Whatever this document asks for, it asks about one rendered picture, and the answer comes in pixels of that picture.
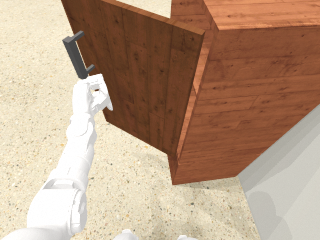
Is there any robot left forearm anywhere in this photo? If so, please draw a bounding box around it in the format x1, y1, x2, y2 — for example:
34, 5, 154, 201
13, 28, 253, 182
26, 113, 97, 228

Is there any left robot shin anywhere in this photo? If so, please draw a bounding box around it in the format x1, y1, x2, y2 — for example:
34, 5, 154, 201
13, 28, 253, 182
122, 229, 133, 234

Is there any handle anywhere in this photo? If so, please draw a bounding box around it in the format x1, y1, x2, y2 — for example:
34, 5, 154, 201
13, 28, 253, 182
62, 31, 95, 80

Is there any left robot hand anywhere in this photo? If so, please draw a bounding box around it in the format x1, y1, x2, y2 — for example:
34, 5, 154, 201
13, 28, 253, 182
72, 74, 113, 118

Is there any left robot upper arm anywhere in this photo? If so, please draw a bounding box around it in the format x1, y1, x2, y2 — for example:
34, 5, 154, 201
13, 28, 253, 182
1, 188, 88, 240

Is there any cupboard door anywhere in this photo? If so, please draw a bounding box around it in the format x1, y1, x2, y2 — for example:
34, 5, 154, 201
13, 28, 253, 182
61, 0, 206, 158

